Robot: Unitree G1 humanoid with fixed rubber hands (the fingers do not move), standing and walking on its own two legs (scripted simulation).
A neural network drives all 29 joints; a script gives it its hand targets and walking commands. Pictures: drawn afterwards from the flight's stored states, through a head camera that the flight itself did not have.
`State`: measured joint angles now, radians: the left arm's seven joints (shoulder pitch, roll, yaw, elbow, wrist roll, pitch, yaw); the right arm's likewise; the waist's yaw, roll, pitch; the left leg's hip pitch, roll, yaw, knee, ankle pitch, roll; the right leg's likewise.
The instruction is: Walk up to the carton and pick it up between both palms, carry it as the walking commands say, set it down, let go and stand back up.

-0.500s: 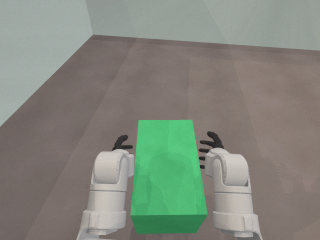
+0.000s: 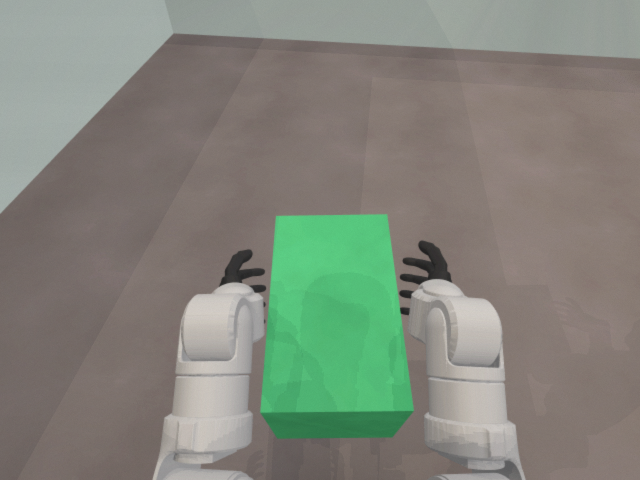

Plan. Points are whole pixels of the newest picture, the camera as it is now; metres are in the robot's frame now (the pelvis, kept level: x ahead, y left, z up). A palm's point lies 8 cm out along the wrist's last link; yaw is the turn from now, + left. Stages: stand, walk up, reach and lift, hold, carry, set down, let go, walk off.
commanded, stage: carry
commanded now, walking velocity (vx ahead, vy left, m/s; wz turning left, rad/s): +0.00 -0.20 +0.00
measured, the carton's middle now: (333, 324) +0.34 -0.01 -0.02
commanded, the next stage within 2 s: none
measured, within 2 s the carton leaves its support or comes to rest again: neither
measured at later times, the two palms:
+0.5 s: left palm (356, 344) +0.26 -0.03 +0.08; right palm (571, 345) +0.26 -0.27 +0.08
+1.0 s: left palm (428, 370) +0.22 -0.10 +0.11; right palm out of the picture +0.23 -0.33 +0.11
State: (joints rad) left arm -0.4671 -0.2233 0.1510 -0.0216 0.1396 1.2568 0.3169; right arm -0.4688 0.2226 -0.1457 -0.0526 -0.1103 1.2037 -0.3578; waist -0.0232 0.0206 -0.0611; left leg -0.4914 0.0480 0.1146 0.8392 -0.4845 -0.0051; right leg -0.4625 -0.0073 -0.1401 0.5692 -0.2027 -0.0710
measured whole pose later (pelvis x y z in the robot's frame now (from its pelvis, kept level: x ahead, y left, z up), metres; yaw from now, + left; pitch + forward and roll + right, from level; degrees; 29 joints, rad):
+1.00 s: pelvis -0.07 -0.22 +0.01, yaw +1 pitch +2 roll +0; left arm -0.43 -0.21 0.13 0.05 0.12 1.29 0.36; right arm -0.43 0.21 -0.13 0.05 -0.15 1.20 -0.30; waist 0.00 0.02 -0.14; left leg -0.32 0.09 0.10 0.54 -0.26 -0.02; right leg -0.36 -0.01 -0.18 0.49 -0.18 -0.07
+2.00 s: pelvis -0.17 -0.19 -0.01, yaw +1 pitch +3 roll +2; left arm -0.44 -0.21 0.14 -0.02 0.11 1.28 0.36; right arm -0.46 0.22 -0.13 0.00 -0.13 1.19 -0.33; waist -0.01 -0.01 -0.03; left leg -0.53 0.00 0.09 0.93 -0.45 0.04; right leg -0.56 -0.09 -0.16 0.54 -0.04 -0.06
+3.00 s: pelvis -0.47 -0.20 +0.00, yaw -1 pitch +4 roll -2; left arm -0.42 -0.20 0.10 -0.12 0.05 1.30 0.44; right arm -0.46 0.22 -0.14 -0.04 -0.18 1.20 -0.22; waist 0.08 0.01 -0.05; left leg -0.48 0.07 0.04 0.53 -0.12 0.00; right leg -0.41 0.00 -0.06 0.81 -0.48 0.04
